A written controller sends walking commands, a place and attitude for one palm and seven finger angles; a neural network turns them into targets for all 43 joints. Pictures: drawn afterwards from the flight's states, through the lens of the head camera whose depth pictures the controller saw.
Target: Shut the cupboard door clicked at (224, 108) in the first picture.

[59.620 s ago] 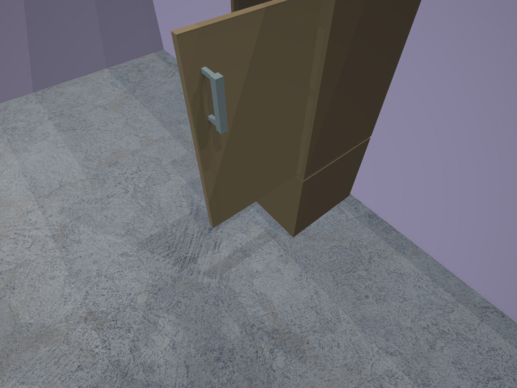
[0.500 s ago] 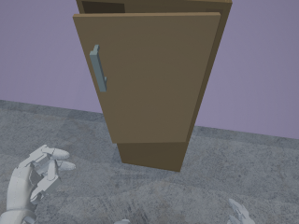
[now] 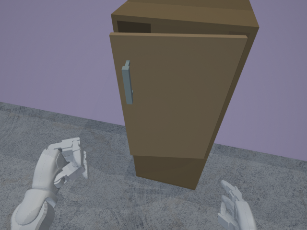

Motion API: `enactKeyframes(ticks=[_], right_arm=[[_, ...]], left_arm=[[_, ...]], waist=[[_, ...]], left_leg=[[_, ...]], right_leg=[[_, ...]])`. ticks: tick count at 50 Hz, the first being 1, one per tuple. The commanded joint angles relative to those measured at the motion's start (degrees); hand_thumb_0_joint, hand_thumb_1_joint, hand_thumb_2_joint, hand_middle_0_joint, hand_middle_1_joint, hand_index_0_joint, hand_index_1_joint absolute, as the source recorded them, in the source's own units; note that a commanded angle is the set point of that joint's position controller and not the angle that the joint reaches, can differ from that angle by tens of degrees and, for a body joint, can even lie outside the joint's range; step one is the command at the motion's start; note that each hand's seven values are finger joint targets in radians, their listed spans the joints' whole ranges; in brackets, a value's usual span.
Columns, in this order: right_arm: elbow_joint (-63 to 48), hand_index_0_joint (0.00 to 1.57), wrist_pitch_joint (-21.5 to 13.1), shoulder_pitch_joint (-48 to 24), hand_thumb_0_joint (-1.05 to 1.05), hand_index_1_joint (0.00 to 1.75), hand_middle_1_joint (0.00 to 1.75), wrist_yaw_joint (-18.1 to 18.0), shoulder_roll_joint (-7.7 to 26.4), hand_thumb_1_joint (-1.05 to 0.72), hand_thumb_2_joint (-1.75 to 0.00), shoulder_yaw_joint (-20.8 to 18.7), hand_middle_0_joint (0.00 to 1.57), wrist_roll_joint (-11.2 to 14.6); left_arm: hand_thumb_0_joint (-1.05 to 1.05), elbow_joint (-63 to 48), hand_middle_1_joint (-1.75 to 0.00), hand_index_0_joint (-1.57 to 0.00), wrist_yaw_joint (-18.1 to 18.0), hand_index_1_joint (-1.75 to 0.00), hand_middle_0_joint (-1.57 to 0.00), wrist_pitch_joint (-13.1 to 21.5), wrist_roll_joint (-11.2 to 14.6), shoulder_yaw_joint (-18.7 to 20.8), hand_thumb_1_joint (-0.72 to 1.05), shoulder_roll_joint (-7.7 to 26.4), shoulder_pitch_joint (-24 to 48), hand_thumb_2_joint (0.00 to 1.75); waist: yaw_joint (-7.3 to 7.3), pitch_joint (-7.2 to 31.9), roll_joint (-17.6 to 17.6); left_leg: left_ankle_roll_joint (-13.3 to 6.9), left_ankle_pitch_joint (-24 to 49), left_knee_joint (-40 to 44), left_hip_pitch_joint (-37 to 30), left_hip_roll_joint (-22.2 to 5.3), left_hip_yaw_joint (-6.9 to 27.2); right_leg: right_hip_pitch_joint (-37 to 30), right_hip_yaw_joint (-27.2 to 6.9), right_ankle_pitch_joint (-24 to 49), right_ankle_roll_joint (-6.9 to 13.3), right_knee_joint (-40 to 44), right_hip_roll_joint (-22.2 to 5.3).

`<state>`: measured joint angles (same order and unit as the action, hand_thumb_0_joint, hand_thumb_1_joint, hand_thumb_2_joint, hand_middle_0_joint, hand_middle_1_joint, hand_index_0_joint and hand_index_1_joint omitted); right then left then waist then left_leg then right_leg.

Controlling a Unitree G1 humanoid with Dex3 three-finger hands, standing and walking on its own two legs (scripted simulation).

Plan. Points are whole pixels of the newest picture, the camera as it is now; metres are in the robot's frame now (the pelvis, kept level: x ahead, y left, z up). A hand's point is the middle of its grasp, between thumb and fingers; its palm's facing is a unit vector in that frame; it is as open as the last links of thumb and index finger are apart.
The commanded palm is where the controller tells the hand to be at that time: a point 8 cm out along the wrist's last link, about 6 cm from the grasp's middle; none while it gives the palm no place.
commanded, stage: raise the hand and make a fist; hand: left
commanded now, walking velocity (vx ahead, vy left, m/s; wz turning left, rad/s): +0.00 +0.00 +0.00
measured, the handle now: (128, 82) +0.49 +0.14 +0.14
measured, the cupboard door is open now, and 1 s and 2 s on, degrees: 11 11 11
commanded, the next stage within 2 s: bring the fist close to the handle in 0.54 s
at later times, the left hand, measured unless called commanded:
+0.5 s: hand (87, 157) +0.23 +0.17 +0.14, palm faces +0.12 -0.99 -0.06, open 3.1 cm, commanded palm +0.20 +0.21 +0.14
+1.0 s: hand (112, 134) +0.29 +0.13 +0.14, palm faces +0.01 -1.00 -0.03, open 3.1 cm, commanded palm +0.27 +0.18 +0.14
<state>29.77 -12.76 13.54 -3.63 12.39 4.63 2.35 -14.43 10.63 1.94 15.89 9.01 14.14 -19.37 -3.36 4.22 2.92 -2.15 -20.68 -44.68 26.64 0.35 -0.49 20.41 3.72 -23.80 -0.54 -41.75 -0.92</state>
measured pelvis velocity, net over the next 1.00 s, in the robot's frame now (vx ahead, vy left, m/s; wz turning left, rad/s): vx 0.00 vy -0.03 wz -0.01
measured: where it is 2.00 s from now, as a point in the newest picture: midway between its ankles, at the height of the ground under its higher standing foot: outside the picture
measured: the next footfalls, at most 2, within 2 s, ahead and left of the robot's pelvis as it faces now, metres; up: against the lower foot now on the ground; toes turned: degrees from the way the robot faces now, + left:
none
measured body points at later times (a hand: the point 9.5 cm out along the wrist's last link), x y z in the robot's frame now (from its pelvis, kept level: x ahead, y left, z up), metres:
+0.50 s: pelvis +0.00 -0.03 +0.01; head -0.02 -0.04 +0.46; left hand +0.21 +0.22 +0.15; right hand +0.18 -0.25 -0.05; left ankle +0.03 +0.09 -0.71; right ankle -0.02 -0.13 -0.71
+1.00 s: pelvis +0.00 -0.03 +0.01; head +0.00 -0.06 +0.46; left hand +0.29 +0.19 +0.14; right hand +0.18 -0.26 -0.07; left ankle +0.03 +0.09 -0.71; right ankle -0.02 -0.13 -0.71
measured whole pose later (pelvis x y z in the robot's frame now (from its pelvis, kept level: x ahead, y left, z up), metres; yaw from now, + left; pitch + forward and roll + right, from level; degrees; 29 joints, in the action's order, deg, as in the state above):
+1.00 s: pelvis +0.00 -0.03 +0.01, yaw -1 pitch +0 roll +0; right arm 35.6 -12.4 13.4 -4.4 14.4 2.9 2.7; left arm -0.7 9.3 -1.9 14.6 8.7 12.9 -1.4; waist -1.9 2.2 3.4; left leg 0.2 -16.8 -35.7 19.4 -0.8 -0.8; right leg 15.0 3.3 -21.3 1.7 -35.8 0.4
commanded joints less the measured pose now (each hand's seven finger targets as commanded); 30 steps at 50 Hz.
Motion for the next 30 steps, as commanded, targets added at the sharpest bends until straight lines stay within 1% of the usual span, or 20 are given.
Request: enactKeyframes(ticks=[1, 3, 4, 5, 7, 8, 9, 10, 11, 13, 14, 16, 17, 19, 21, 23, 24, 25, 28, 30], right_arm=[[-8.4, 0.2, -3.1, -5.0, 0.0, 0.3, 0.3, -1.3, 7.4, -0.9, -0.9, -3.4, 0.2, 0.4], [-7.6, 0.2, -3.4, -5.2, 0.0, 0.3, 0.3, -1.2, 7.0, -0.9, -0.9, -3.0, 0.2, 0.2], [-7.0, 0.2, -3.5, -5.3, 0.0, 0.3, 0.3, -1.1, 7.1, -0.9, -0.9, -3.0, 0.2, 0.2], [-6.8, 0.2, -3.7, -5.7, 0.0, 0.3, 0.3, -1.0, 7.0, -0.9, -0.9, -3.0, 0.2, 0.3], [-6.1, 0.2, -3.9, -5.9, 0.0, 0.3, 0.3, -1.0, 7.2, -0.9, -0.9, -2.9, 0.2, 0.5], [-5.9, 0.2, -4.0, -5.8, 0.0, 0.3, 0.3, -1.0, 7.3, -0.9, -0.9, -3.1, 0.2, 0.7], [-5.8, 0.2, -3.9, -5.7, 0.0, 0.3, 0.3, -0.9, 7.7, -0.9, -0.9, -3.2, 0.2, 0.8], [-5.8, 0.2, -3.6, -5.8, 0.0, 0.3, 0.3, -0.9, 7.6, -0.9, -0.9, -3.3, 0.2, 1.1], [-6.0, 0.2, -3.4, -5.9, 0.0, 0.3, 0.3, -1.0, 7.8, -0.9, -0.9, -3.4, 0.2, 1.2], [-6.4, 0.2, -2.9, -6.2, 0.0, 0.3, 0.3, -1.0, 7.9, -0.9, -0.9, -3.5, 0.2, 1.2], [-6.5, 0.2, -2.8, -6.5, 0.0, 0.3, 0.3, -1.1, 7.9, -0.9, -0.9, -3.6, 0.2, 1.1], [-7.1, 0.2, -2.7, -6.8, 0.0, 0.3, 0.3, -1.2, 7.5, -0.9, -0.9, -3.7, 0.2, 0.8], [-7.0, 0.2, -2.7, -7.1, 0.0, 0.3, 0.3, -1.2, 7.3, -0.9, -0.9, -3.7, 0.2, 0.6], [-6.5, 0.2, -3.1, -6.9, 0.0, 0.3, 0.3, -1.0, 7.2, -0.9, -0.9, -3.6, 0.2, 0.0], [-6.0, 0.2, -3.6, -6.8, 0.0, 0.3, 0.3, -0.8, 6.6, -0.9, -0.9, -3.5, 0.2, 0.0], [-5.4, 0.2, -4.0, -6.6, 0.0, 0.3, 0.3, -0.6, 6.8, -0.9, -0.9, -3.6, 0.2, 0.0], [-5.1, 0.2, -4.1, -6.4, 0.0, 0.3, 0.3, -0.5, 7.1, -0.9, -0.9, -3.6, 0.2, 0.0], [-5.1, 0.2, -4.2, -6.5, 0.0, 0.3, 0.3, -0.7, 7.1, -0.9, -0.9, -3.7, 0.2, 0.2], [-5.4, 0.2, -4.0, -6.4, 0.0, 0.3, 0.3, -1.0, 7.5, -0.9, -0.9, -3.8, 0.2, 0.6], [-5.8, 0.2, -3.7, -6.7, 0.0, 0.3, 0.3, -1.2, 7.7, -0.9, -0.9, -4.0, 0.2, 0.7]], left_arm=[[0.0, -16.1, -1.5, -1.3, -1.4, -1.5, -1.3, 2.1, 0.5, 7.5, 0.9, 9.9, 12.7, 0.9], [0.0, -16.5, -1.5, -1.3, -2.1, -1.5, -1.3, 2.8, 0.9, 8.1, 0.9, 9.5, 14.1, 0.9], [0.0, -15.9, -1.5, -1.3, -2.4, -1.5, -1.3, 3.0, 0.9, 8.1, 0.9, 9.7, 14.1, 0.9], [0.0, -16.0, -1.5, -1.3, -2.2, -1.5, -1.3, 3.0, 1.2, 7.3, 0.9, 8.4, 14.6, 0.9], [0.0, -13.7, -1.5, -1.3, -1.5, -1.5, -1.3, 1.9, 1.5, 6.4, 0.9, 7.8, 14.8, 0.9], [0.0, -11.9, -1.5, -1.3, -1.0, -1.5, -1.3, 1.0, 1.5, 5.4, 0.9, 6.7, 13.2, 0.9], [0.0, -8.8, -1.5, -1.3, -0.4, -1.5, -1.3, -0.4, 1.6, 5.4, 0.9, 6.4, 10.5, 0.9], [0.0, -8.1, -1.5, -1.3, 0.3, -1.5, -1.3, -1.6, 1.7, 3.8, 0.9, 4.8, 9.7, 0.9], [0.0, -7.7, -1.5, -1.3, 0.7, -1.5, -1.3, -2.8, 1.6, 4.2, 0.9, 5.6, 9.3, 0.9], [0.0, -8.8, -1.5, -1.3, 1.0, -1.5, -1.3, -4.3, 1.5, 5.0, 0.9, 6.3, 9.1, 0.9], [0.0, -8.5, -1.5, -1.3, 0.5, -1.5, -1.3, -4.6, 1.4, 6.5, 0.9, 7.9, 8.4, 0.9], [0.0, -11.8, -1.5, -1.3, -0.5, -1.5, -1.3, -3.6, 1.3, 7.8, 0.9, 8.6, 11.5, 0.9], [0.0, -13.4, -1.5, -1.3, -1.3, -1.5, -1.3, -2.4, 1.1, 8.1, 0.9, 8.7, 13.2, 0.9], [0.0, -15.9, -1.5, -1.3, -2.9, -1.5, -1.3, 0.8, 0.7, 10.1, 0.9, 11.0, 15.2, 0.9], [0.0, -15.4, -1.5, -1.3, -3.7, -1.5, -1.3, 3.4, 0.2, 8.5, 0.9, 9.0, 15.9, 0.9], [0.0, -13.5, -1.5, -1.3, -3.3, -1.5, -1.3, 4.8, 0.3, 7.0, 0.9, 7.4, 14.7, 0.9], [0.0, -12.1, -1.5, -1.3, -2.9, -1.5, -1.3, 4.7, 0.1, 6.5, 0.9, 7.6, 13.9, 0.9], [0.0, -10.5, -1.5, -1.3, -2.1, -1.5, -1.3, 4.0, 0.3, 5.4, 0.9, 6.5, 12.8, 0.9], [0.0, -8.0, -1.5, -1.3, 0.0, -1.5, -1.3, 1.2, 0.6, 4.1, 0.9, 6.2, 10.6, 0.9], [0.0, -7.9, -1.5, -1.3, 0.6, -1.5, -1.3, -0.2, 1.0, 5.1, 0.9, 7.1, 9.7, 0.9]], waist=[[0.95, 7.0, 0.9], [0.69, 7.3, 1.8], [0.91, 7.3, 1.3], [0.96, 7.3, 2.1], [0.92, 5.8, 2.4], [1.04, 5.1, 1.3], [0.66, 4.2, -1.4], [0.9, 3.5, -1.7], [0.51, 2.6, -1.6], [0.32, 3.5, -2.0], [0.06, 3.0, -3.1], [0.3, 4.9, -3.6], [0.37, 5.0, -2.8], [0.25, 5.3, -1.6], [0.81, 4.7, 0.1], [1.18, 3.9, 2.2], [1.29, 3.5, 0.6], [1.32, 2.6, 1.1], [1.06, 1.6, -1.0], [0.92, 2.1, -4.7]], left_leg=[[1.4, 10.5, 11.5, -11.3, -1.2, 4.4], [1.8, 11.8, 12.1, -12.5, -1.2, 4.4], [1.6, 11.7, 12.1, -12.8, -1.3, 4.3], [1.6, 12.2, 12.4, -13.4, -1.2, 4.2], [1.7, 11.5, 13.2, -13.6, -1.1, 4.1], [1.7, 11.5, 13.5, -13.4, -1.0, 3.8], [1.4, 11.5, 13.4, -12.4, -1.0, 3.5], [1.2, 11.5, 13.5, -12.4, -0.8, 3.0], [1.2, 10.8, 13.8, -11.8, -0.7, 2.9], [1.1, 11.8, 14.0, -12.5, -0.5, 2.5], [0.8, 12.1, 13.7, -12.0, -0.5, 2.1], [0.7, 12.6, 13.7, -13.3, -0.3, 1.7], [0.7, 12.7, 13.7, -13.7, -0.2, 1.6], [0.8, 12.9, 13.4, -14.0, -0.2, 1.7], [1.0, 11.9, 13.6, -14.6, -0.1, 1.6], [0.9, 11.0, 13.2, -14.7, 0.0, 1.2], [0.8, 10.6, 12.8, -14.1, 0.0, 1.2], [0.7, 10.1, 12.8, -13.6, 0.1, 1.0], [0.6, 8.6, 12.9, -12.4, 0.3, 0.7], [0.4, 9.2, 12.2, -11.8, 0.4, 0.5]], right_leg=[[1.0, 1.1, 11.7, 1.8, 7.1, 2.4], [0.2, 1.4, 12.6, 2.0, 7.4, 2.6], [-0.3, 1.2, 12.4, 1.9, 8.1, 2.7], [-0.7, 1.2, 13.1, 2.0, 8.4, 2.6], [-0.8, 1.2, 13.0, 2.0, 9.4, 2.5], [-1.1, 1.2, 13.3, 1.9, 9.8, 2.5], [-1.8, 0.9, 13.7, 1.8, 10.5, 2.4], [-1.6, 0.8, 14.2, 1.6, 10.9, 2.2], [-1.7, 0.6, 13.7, 1.6, 11.3, 2.1], [-2.7, 0.4, 14.9, 1.5, 11.7, 1.9], [-3.1, -0.2, 15.0, 1.3, 12.4, 1.7], [-3.4, -0.3, 15.1, 1.1, 12.5, 1.6], [-3.4, -0.4, 14.8, 1.1, 12.4, 1.7], [-3.3, -0.7, 14.4, 1.2, 12.3, 1.9], [-2.6, -0.6, 13.0, 1.4, 12.2, 1.9], [-1.8, -1.0, 12.7, 1.4, 12.5, 1.8], [-2.0, -1.4, 12.4, 1.2, 13.0, 1.7], [-1.8, -1.8, 12.4, 1.1, 13.4, 1.4], [-2.1, -2.7, 10.5, 0.8, 14.7, 0.9], [-2.9, -4.0, 10.8, 0.1, 15.6, 0.3]])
